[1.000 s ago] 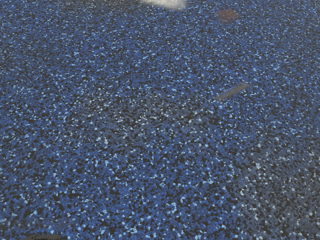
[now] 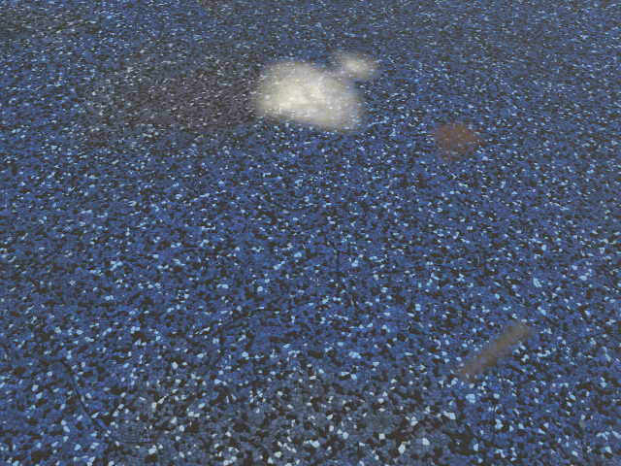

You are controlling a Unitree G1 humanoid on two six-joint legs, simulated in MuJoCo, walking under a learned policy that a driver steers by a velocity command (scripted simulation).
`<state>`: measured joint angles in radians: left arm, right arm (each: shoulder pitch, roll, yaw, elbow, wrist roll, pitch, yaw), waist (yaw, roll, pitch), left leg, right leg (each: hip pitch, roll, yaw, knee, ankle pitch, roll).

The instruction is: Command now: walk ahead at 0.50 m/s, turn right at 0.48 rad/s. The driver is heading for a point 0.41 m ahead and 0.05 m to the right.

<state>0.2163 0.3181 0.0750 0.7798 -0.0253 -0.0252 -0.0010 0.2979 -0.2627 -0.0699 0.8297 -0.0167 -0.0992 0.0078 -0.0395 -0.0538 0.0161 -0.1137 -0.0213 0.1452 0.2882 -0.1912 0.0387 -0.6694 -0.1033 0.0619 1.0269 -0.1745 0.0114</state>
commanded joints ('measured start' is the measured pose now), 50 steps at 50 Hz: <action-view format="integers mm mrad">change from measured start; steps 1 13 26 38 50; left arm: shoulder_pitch -1 177 -17 161 69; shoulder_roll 11 164 102 13 36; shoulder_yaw -1 77 23 -22 -10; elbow -61 -94 -111 14 99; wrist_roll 3 1 25 46 33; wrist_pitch -6 8 -24 -1 35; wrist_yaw -15 -39 7 20 34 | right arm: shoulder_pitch -93 -28 -110 -142 -229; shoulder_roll -139 -220 -85 -87 -86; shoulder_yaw -30 -51 4 9 12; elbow -64 -20 -78 -62 -3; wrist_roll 1 40 7 -11 14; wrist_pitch -19 51 33 34 55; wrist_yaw -12 -34 -24 -9 -12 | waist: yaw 34 196 23 78 44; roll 110 90 -20 240 59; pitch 24 -159 -108 -243 -129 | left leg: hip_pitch -17 16 -391 100 9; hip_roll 267 246 106 324 113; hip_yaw -90 100 -164 -454 -239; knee -169 539 554 178 223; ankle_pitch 235 740 80 763 398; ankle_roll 141 6 -103 215 67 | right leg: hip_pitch -8 609 459 369 436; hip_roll -31 154 -29 110 66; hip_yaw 23 -134 25 23 23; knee -136 -472 -727 -359 -588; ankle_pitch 167 44 706 -267 52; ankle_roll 0 -189 -242 -4 -24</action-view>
